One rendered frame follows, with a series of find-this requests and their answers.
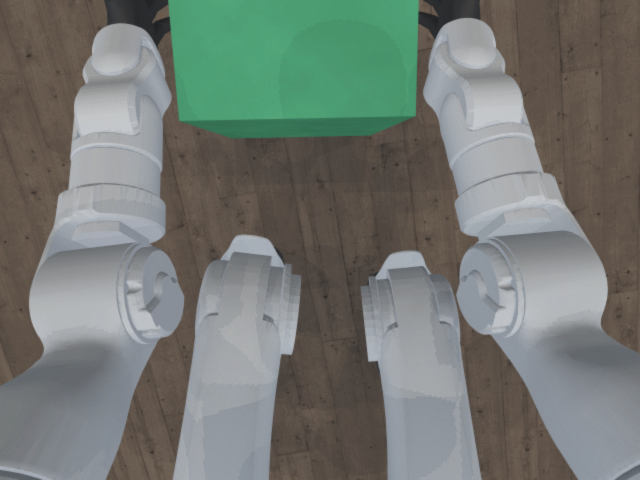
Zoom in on robot left forearm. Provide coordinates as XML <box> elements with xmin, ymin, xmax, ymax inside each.
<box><xmin>29</xmin><ymin>23</ymin><xmax>172</xmax><ymax>335</ymax></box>

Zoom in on robot left shin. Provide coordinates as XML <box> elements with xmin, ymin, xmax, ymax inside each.
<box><xmin>195</xmin><ymin>234</ymin><xmax>284</xmax><ymax>336</ymax></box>

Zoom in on robot right forearm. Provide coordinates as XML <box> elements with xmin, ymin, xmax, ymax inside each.
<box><xmin>423</xmin><ymin>18</ymin><xmax>608</xmax><ymax>301</ymax></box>

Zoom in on left robot hand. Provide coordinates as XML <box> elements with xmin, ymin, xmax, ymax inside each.
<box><xmin>104</xmin><ymin>0</ymin><xmax>171</xmax><ymax>49</ymax></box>

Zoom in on right robot hand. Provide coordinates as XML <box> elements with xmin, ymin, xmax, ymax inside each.
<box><xmin>418</xmin><ymin>0</ymin><xmax>480</xmax><ymax>39</ymax></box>

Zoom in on robot right shin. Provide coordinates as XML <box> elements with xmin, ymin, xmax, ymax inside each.
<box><xmin>375</xmin><ymin>250</ymin><xmax>460</xmax><ymax>341</ymax></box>

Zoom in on robot shin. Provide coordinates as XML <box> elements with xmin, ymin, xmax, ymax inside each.
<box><xmin>375</xmin><ymin>250</ymin><xmax>460</xmax><ymax>341</ymax></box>
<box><xmin>195</xmin><ymin>234</ymin><xmax>284</xmax><ymax>336</ymax></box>

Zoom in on robot left upper arm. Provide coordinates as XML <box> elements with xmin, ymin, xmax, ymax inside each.
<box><xmin>0</xmin><ymin>242</ymin><xmax>184</xmax><ymax>480</ymax></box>

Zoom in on robot right upper arm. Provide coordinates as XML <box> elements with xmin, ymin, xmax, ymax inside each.
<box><xmin>456</xmin><ymin>231</ymin><xmax>640</xmax><ymax>480</ymax></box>

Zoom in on carton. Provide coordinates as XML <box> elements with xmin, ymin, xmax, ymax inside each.
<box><xmin>168</xmin><ymin>0</ymin><xmax>419</xmax><ymax>138</ymax></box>

